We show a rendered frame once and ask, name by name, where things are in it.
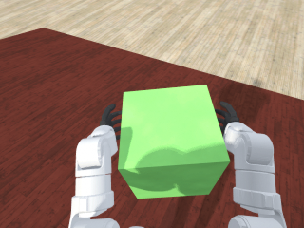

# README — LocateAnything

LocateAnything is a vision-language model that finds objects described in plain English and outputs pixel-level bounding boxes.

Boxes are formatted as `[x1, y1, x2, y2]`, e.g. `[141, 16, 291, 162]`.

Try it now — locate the robot right upper arm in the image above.
[228, 215, 283, 228]

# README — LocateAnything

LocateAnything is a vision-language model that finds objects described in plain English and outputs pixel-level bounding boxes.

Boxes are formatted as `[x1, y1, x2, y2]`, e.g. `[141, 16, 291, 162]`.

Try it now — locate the carton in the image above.
[118, 85, 230, 199]

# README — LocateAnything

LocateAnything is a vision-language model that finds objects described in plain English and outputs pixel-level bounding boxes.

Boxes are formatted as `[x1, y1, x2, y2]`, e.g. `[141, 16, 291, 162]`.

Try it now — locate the robot right hand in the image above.
[214, 101, 239, 138]

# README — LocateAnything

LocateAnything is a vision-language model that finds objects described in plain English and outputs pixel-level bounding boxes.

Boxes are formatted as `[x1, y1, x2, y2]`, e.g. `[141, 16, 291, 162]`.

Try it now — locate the robot right forearm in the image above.
[223, 122, 287, 228]

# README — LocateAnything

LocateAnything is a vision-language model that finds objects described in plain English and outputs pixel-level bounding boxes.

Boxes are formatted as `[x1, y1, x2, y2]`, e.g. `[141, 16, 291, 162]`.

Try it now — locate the robot left forearm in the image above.
[68, 125, 118, 228]

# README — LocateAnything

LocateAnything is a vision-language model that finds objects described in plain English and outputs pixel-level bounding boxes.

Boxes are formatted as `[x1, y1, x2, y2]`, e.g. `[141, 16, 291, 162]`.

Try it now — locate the robot left hand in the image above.
[100, 104, 123, 141]

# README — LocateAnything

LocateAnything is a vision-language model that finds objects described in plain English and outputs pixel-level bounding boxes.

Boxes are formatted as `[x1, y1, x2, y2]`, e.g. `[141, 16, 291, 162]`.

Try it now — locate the robot left upper arm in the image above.
[72, 218, 120, 228]

